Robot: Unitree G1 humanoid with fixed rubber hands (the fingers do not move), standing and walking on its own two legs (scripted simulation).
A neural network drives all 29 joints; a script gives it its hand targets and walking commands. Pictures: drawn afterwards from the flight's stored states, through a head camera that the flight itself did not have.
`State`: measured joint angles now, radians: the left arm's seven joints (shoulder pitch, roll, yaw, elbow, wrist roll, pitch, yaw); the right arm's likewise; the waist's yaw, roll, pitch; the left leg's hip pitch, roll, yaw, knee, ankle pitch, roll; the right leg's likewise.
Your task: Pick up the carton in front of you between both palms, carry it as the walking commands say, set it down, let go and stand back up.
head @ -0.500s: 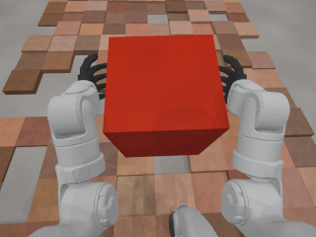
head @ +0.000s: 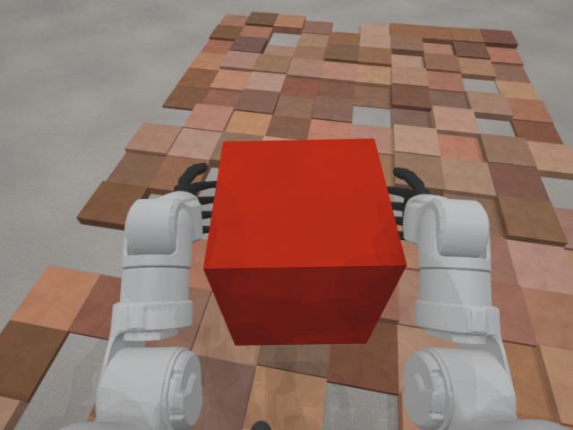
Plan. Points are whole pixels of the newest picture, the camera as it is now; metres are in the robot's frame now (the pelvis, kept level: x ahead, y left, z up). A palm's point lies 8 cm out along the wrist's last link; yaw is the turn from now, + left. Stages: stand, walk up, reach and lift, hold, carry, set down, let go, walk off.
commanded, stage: carry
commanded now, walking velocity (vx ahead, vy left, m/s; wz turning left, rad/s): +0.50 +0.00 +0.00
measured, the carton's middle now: (299, 249) +0.37 +0.02 +0.04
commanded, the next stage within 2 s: none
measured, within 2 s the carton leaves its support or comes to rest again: neither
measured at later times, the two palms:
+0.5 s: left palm (234, 84) +0.67 +0.16 +0.12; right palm (393, 87) +0.69 -0.14 +0.12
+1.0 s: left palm out of the picture +1.05 +0.12 +0.16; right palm out of the picture +1.01 -0.18 +0.16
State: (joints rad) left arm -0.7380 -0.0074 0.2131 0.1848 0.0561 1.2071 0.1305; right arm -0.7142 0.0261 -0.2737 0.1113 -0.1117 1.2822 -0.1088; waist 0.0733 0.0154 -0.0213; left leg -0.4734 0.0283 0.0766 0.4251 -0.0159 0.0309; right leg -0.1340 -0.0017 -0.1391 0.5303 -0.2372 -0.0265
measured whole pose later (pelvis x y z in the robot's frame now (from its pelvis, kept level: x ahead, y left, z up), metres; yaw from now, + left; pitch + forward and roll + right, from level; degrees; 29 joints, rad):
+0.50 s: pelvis +0.31 -0.01 +0.01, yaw -1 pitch +5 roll +1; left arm -0.66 -0.03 0.21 0.02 0.08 1.19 0.14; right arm -0.67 0.01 -0.23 0.02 -0.05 1.23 -0.13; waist 0.08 -0.01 0.04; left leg -0.52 0.00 0.01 1.10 -0.45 0.02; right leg -0.32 0.04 -0.11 0.48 -0.35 -0.09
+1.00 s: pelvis +0.65 +0.01 +0.03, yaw -2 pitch +5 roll -1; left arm -0.84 0.00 0.31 0.17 0.14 1.31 0.11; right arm -0.82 0.01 -0.25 0.19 -0.06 1.30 -0.14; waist -0.11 0.00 -0.01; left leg -0.23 -0.06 0.10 0.45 -0.25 0.12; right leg -0.67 -0.01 -0.02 0.80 -0.17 -0.03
